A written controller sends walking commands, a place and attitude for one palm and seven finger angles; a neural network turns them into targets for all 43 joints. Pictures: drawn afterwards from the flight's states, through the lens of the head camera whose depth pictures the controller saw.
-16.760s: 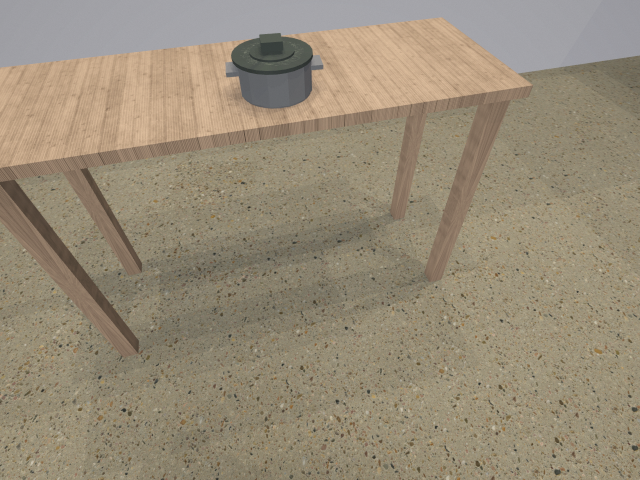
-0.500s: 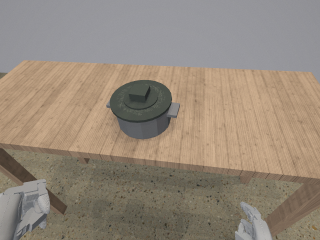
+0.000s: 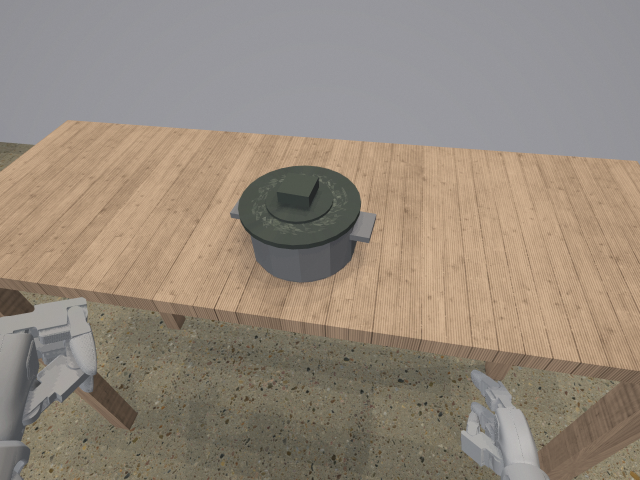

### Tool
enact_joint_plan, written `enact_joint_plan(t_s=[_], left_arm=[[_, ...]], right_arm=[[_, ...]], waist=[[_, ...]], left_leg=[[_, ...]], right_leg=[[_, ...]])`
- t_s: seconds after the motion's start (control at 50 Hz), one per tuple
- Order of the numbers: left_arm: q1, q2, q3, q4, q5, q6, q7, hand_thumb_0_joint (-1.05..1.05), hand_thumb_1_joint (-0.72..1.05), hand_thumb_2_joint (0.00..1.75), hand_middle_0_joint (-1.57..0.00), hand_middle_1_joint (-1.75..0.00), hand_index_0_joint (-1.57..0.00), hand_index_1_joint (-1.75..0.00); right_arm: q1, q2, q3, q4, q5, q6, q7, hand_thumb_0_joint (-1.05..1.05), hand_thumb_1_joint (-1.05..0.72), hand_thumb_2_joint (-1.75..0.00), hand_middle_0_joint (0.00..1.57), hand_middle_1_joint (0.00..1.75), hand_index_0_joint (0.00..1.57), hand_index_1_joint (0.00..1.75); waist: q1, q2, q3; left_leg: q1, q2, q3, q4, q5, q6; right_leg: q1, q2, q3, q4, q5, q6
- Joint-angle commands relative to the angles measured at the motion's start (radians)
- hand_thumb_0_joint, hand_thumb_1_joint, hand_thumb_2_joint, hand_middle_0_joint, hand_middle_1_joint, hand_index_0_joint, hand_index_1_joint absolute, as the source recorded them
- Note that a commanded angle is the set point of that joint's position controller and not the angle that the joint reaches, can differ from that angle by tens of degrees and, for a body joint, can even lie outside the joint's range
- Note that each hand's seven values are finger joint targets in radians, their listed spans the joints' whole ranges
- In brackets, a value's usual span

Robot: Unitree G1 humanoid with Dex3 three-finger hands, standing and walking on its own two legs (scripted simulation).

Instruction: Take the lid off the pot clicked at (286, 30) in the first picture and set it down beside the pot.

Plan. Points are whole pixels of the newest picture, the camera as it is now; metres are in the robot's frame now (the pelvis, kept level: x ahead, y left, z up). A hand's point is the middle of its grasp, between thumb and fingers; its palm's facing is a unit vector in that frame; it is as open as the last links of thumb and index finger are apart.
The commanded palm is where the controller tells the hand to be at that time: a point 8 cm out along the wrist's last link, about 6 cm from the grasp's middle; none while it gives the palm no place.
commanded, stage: raise the hand higher, near the body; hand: left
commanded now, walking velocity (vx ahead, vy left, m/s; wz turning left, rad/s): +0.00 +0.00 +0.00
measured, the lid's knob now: (298, 189) +0.45 +0.10 +0.14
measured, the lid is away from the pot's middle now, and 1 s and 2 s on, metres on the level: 0.00 0.00 0.00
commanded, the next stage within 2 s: reach forward and open the fingers in 0.08 s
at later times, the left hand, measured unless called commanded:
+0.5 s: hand (53, 325) +0.19 +0.28 +0.18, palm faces +0.10 +0.00 -1.00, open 3.0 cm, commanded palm +0.16 +0.28 +0.23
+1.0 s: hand (58, 286) +0.22 +0.29 +0.19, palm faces -0.08 +0.07 -0.99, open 8.1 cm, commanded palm +0.19 +0.28 +0.26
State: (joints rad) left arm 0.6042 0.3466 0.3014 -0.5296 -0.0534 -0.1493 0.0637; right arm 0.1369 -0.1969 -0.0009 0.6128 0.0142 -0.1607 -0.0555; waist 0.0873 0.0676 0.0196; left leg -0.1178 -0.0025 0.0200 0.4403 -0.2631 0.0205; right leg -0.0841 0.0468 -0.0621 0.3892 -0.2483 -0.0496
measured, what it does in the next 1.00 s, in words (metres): shifts its weight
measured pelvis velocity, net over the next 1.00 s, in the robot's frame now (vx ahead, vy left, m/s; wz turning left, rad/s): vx -0.05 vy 0.03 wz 0.02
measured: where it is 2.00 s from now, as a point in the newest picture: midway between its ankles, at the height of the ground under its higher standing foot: outside the picture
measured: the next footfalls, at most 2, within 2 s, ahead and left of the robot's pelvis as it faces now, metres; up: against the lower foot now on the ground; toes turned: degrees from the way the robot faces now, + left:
none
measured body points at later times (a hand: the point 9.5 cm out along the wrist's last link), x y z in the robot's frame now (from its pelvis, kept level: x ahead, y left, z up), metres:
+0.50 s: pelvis -0.02 +0.04 -0.01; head -0.01 -0.02 +0.44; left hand +0.18 +0.28 +0.23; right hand +0.22 -0.18 -0.09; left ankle -0.01 +0.11 -0.74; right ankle -0.02 -0.08 -0.74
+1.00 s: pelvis -0.05 +0.03 +0.00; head -0.04 -0.01 +0.45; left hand +0.22 +0.28 +0.25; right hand +0.18 -0.17 -0.09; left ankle -0.01 +0.11 -0.74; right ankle -0.02 -0.08 -0.74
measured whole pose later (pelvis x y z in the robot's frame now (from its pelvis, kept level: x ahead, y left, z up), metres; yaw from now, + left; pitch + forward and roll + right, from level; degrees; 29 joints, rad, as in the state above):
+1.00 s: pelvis -0.05 +0.03 +0.00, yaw +1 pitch -2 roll -1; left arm -0.08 0.79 0.10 -0.32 0.69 0.05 -0.43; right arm 0.10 -0.29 0.03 0.56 0.05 0.06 0.01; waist 0.08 0.13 0.03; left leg -0.23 -0.06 0.03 0.43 -0.17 0.07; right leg -0.22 -0.02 -0.06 0.43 -0.19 0.00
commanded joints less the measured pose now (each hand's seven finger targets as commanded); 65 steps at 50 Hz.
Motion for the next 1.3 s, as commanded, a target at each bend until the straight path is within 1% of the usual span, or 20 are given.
enact_joint_plan(t_s=[0.0,0.16,0.18,0.2,0.22,0.24,0.3,0.4,0.5,0.62,0.76,0.82,0.88,0.92,0.94,1.02,1.06,1.1,1.22,1.28], left_arm=[[-0.061,0.159,0.133,-0.207,-0.010,-0.067,0.024,0.00,0.90,0.90,-1.30,-1.50,-1.30,-1.50],[-0.140,0.192,0.168,-0.276,-0.013,-0.084,0.032,0.00,0.90,0.90,-1.30,-1.50,-1.30,-1.50],[-0.148,0.412,0.115,-0.303,0.402,0.026,0.057,0.00,0.87,0.92,-1.29,-1.46,-1.29,-1.46],[-0.179,0.293,0.070,-0.377,0.397,0.083,0.069,0.00,0.84,0.94,-1.28,-1.43,-1.28,-1.43],[-0.219,0.305,0.072,-0.396,0.396,0.109,0.076,0.00,0.80,0.96,-1.28,-1.39,-1.28,-1.39],[-0.206,0.315,0.060,-0.349,0.495,0.133,0.074,0.00,0.77,0.98,-1.27,-1.36,-1.27,-1.36],[-0.148,0.432,0.099,-0.293,0.643,0.217,0.038,0.00,0.68,1.05,-1.25,-1.25,-1.25,-1.25],[-0.226,0.536,0.084,-0.238,0.749,0.268,-0.068,0.00,0.52,1.15,-1.21,-1.07,-1.21,-1.07],[-0.385,0.558,0.021,-0.159,0.738,0.258,-0.208,0.00,0.35,1.26,-1.16,-0.90,-1.16,-0.90],[-0.573,0.691,0.080,-0.112,0.739,0.243,-0.316,0.00,0.14,1.38,-1.09,-0.68,-1.09,-0.68],[-0.775,0.646,-0.009,0.008,0.723,0.226,-0.420,0.00,-0.10,1.53,-1.00,-0.44,-1.00,-0.44],[-0.764,0.652,-0.001,0.008,0.722,0.225,-0.432,0.00,-0.19,1.59,-0.96,-0.33,-0.96,-0.33],[-0.903,0.728,0.033,0.044,0.744,0.208,-0.447,0.00,-0.29,1.66,-0.93,-0.22,-0.93,-0.22],[-0.933,0.782,0.079,0.067,0.759,0.216,-0.436,0.00,-0.35,1.70,-0.90,-0.15,-0.90,-0.15],[-1.037,0.729,0.013,0.108,0.762,0.217,-0.451,0.00,-0.38,1.71,-0.89,-0.12,-0.89,-0.12],[-0.933,0.678,0.007,0.164,0.726,0.224,-0.453,0.00,-0.40,1.70,-0.87,-0.08,-0.87,-0.08],[-0.992,0.615,-0.076,0.163,0.730,0.224,-0.479,0.00,-0.40,1.68,-0.86,-0.08,-0.86,-0.08],[-1.045,0.622,-0.093,0.145,0.742,0.217,-0.479,0.00,-0.40,1.68,-0.86,-0.08,-0.86,-0.08],[-1.251,0.837,0.062,0.176,0.796,0.212,-0.450,0.00,-0.39,1.66,-0.86,-0.08,-0.86,-0.08],[-1.236,0.738,-0.010,0.307,0.771,0.232,-0.471,0.00,-0.39,1.64,-0.86,-0.08,-0.86,-0.08]], right_arm=[[-0.122,-0.096,-0.029,-0.161,0.003,-0.051,0.000,0.00,-0.90,-0.90,0.20,0.30,0.20,0.30],[-0.123,-0.103,-0.021,-0.162,0.002,-0.058,0.010,0.00,-0.90,-0.90,0.20,0.30,0.20,0.30],[-0.139,-0.191,-0.011,-0.191,-0.031,0.021,0.020,0.00,-0.90,-0.90,0.20,0.30,0.20,0.30],[-0.166,-0.145,-0.010,-0.252,-0.024,0.065,0.033,0.00,-0.90,-0.90,0.20,0.30,0.20,0.30],[-0.186,-0.149,-0.011,-0.263,-0.010,0.081,0.039,0.00,-0.90,-0.90,0.20,0.30,0.20,0.30],[-0.164,-0.144,-0.014,-0.254,-0.019,0.102,0.049,0.00,-0.90,-0.90,0.20,0.30,0.20,0.30],[-0.181,-0.178,-0.014,-0.285,-0.008,0.200,0.065,0.00,-0.90,-0.90,0.20,0.30,0.20,0.30],[-0.197,-0.187,-0.013,-0.290,0.022,0.242,0.076,0.00,-0.90,-0.90,0.20,0.30,0.20,0.30],[-0.184,-0.188,-0.018,-0.261,0.046,0.220,0.077,0.00,-0.90,-0.90,0.20,0.30,0.20,0.30],[-0.202,-0.185,-0.009,-0.257,0.047,0.185,0.067,0.00,-0.90,-0.90,0.20,0.30,0.20,0.30],[-0.198,-0.179,-0.007,-0.235,0.047,0.180,0.073,0.00,-0.90,-0.90,0.20,0.30,0.20,0.30],[-0.209,-0.183,-0.007,-0.257,0.048,0.161,0.076,0.00,-0.90,-0.90,0.20,0.30,0.20,0.30],[-0.200,-0.186,-0.009,-0.227,0.041,0.166,0.066,0.00,-0.90,-0.90,0.20,0.30,0.20,0.30],[-0.199,-0.192,-0.007,-0.241,0.045,0.156,0.065,0.00,-0.90,-0.90,0.20,0.30,0.20,0.30],[-0.219,-0.180,0.000,-0.219,0.044,0.165,0.066,0.00,-0.90,-0.90,0.20,0.30,0.20,0.30],[-0.189,-0.192,-0.013,-0.246,0.056,0.149,0.075,0.00,-0.90,-0.90,0.20,0.30,0.20,0.30],[-0.204,-0.183,-0.012,-0.243,0.057,0.160,0.076,0.00,-0.90,-0.90,0.20,0.30,0.20,0.30],[-0.211,-0.188,-0.011,-0.242,0.059,0.158,0.073,0.00,-0.90,-0.90,0.20,0.30,0.20,0.30],[-0.179,-0.202,-0.010,-0.228,0.053,0.140,0.055,0.00,-0.90,-0.90,0.20,0.30,0.20,0.30],[-0.179,-0.190,-0.009,-0.212,0.051,0.152,0.056,0.00,-0.90,-0.90,0.20,0.30,0.20,0.30]], waist=[[-0.014,-0.022,-0.070],[-0.010,-0.008,-0.096],[0.016,0.080,-0.114],[0.007,0.115,-0.095],[-0.002,0.105,-0.090],[0.010,0.093,-0.074],[0.026,0.017,-0.141],[0.018,-0.005,-0.239],[-0.008,-0.039,-0.183],[-0.005,0.001,-0.217],[-0.009,0.009,-0.202],[-0.012,0.033,-0.214],[0.000,-0.004,-0.230],[-0.003,0.053,-0.241],[-0.009,0.039,-0.235],[-0.006,0.031,-0.222],[-0.008,-0.020,-0.215],[-0.017,-0.013,-0.181],[-0.014,0.065,-0.266],[-0.007,0.016,-0.235]], left_leg=[[0.072,0.029,-0.012,-0.032,0.244,0.017],[0.073,0.042,-0.035,-0.037,0.262,0.006],[-0.060,0.021,-0.008,-0.018,0.301,-0.005],[-0.082,0.022,0.002,-0.024,0.317,-0.016],[-0.097,0.026,0.000,-0.015,0.319,-0.021],[-0.113,0.028,-0.003,-0.026,0.288,-0.023],[-0.117,0.023,-0.001,-0.014,0.253,-0.007],[-0.082,0.036,-0.040,0.002,0.275,0.004],[-0.064,0.029,-0.074,-0.019,0.285,0.010],[-0.015,0.007,-0.088,-0.027,0.301,0.019],[-0.016,-0.009,-0.079,-0.067,0.240,0.020],[0.007,-0.011,-0.087,-0.058,0.209,0.021],[-0.032,-0.010,-0.084,-0.089,0.155,0.025],[-0.005,-0.012,-0.091,-0.070,0.171,0.023],[-0.032,-0.015,-0.094,-0.100,0.136,0.020],[-0.005,-0.015,-0.088,-0.066,0.161,0.018],[-0.033,-0.013,-0.077,-0.095,0.110,0.022],[-0.050,-0.012,-0.080,-0.112,0.049,0.024],[-0.005,-0.017,-0.097,-0.083,0.097,0.025],[-0.042,-0.019,-0.084,-0.099,0.095,0.022]], right_leg=[[-0.064,-0.074,0.040,-0.070,0.208,0.040],[-0.055,-0.069,0.028,-0.040,0.192,0.029],[-0.109,-0.055,0.059,0.021,0.210,0.032],[-0.113,-0.065,0.011,0.035,0.197,0.021],[-0.112,-0.059,0.010,0.049,0.193,0.016],[-0.137,-0.053,0.009,0.057,0.143,0.011],[-0.109,-0.043,0.029,0.060,0.126,0.011],[-0.118,-0.059,0.038,0.060,0.137,0.031],[-0.154,-0.059,0.019,0.032,0.145,0.048],[-0.097,-0.047,0.030,0.015,0.176,0.037],[-0.099,-0.048,0.018,-0.018,0.122,0.039],[-0.101,-0.037,0.028,-0.007,0.100,0.030],[-0.080,-0.047,0.023,-0.025,0.051,0.038],[-0.082,-0.039,0.037,-0.003,0.062,0.022],[-0.090,-0.046,0.025,-0.017,0.039,0.028],[-0.106,-0.041,0.036,-0.002,0.066,0.019],[-0.108,-0.053,0.026,-0.019,0.034,0.031],[-0.132,-0.049,0.019,-0.021,-0.007,0.037],[-0.091,-0.042,0.045,0.007,0.011,0.012],[-0.101,-0.055,0.031,-0.012,0.009,0.021]])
